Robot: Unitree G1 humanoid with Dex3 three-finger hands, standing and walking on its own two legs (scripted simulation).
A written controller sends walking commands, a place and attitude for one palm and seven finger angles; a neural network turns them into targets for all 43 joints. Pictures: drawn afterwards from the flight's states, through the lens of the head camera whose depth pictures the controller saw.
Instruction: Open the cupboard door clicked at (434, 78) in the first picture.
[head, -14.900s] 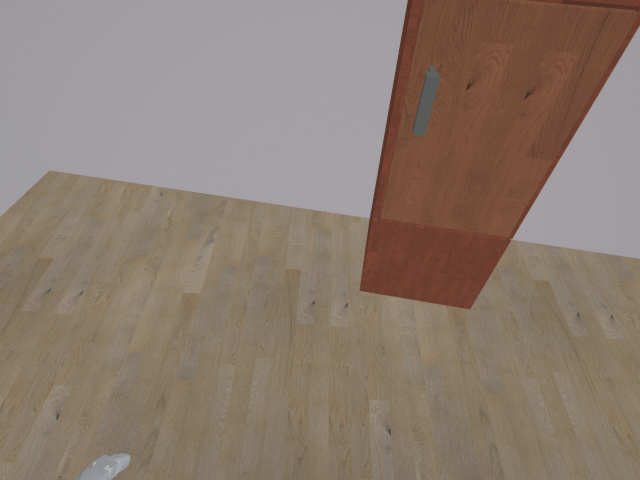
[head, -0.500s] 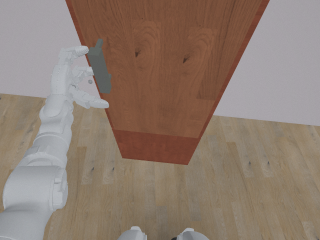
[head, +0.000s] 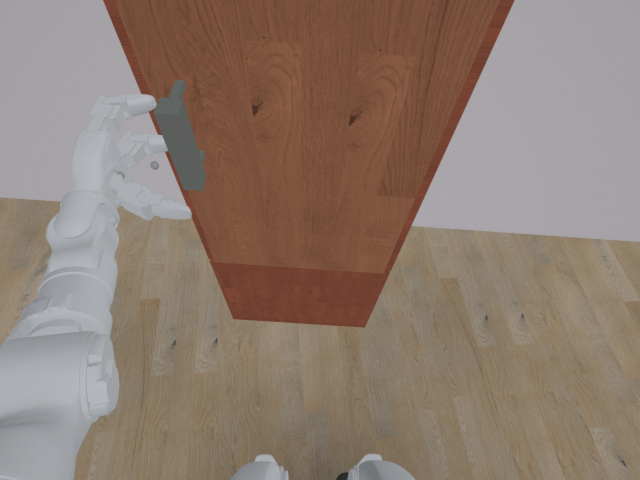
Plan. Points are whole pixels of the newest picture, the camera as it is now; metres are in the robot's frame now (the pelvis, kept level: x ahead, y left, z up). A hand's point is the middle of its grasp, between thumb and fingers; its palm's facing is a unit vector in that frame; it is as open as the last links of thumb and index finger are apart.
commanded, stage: move the hooked fingers beside the handle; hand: left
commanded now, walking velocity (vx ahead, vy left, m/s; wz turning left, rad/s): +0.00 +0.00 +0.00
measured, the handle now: (187, 137) +0.52 +0.17 +0.09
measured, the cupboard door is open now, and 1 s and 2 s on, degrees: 0 0 0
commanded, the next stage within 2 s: slide the fingers in behind the handle in 1.84 s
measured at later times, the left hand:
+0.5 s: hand (145, 162) +0.47 +0.21 +0.10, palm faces -0.05 -1.00 -0.01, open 14.4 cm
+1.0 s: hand (122, 160) +0.48 +0.25 +0.09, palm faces -0.07 -1.00 +0.02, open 14.0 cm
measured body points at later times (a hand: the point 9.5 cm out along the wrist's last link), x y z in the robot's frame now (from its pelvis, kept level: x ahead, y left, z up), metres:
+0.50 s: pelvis +0.01 +0.00 +0.00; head +0.10 +0.02 +0.44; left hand +0.47 +0.27 +0.10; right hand +0.04 -0.27 -0.11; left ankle -0.01 +0.07 -0.70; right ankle +0.01 -0.09 -0.70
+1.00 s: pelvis +0.01 +0.02 +0.00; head +0.11 +0.04 +0.44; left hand +0.48 +0.30 +0.09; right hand +0.03 -0.26 -0.10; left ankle -0.01 +0.07 -0.70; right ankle +0.01 -0.09 -0.70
